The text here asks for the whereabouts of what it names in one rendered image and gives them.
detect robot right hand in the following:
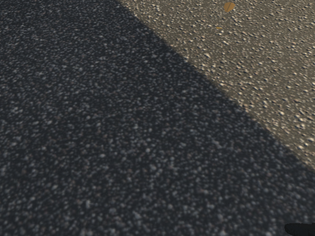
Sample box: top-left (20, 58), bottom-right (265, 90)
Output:
top-left (284, 222), bottom-right (315, 236)

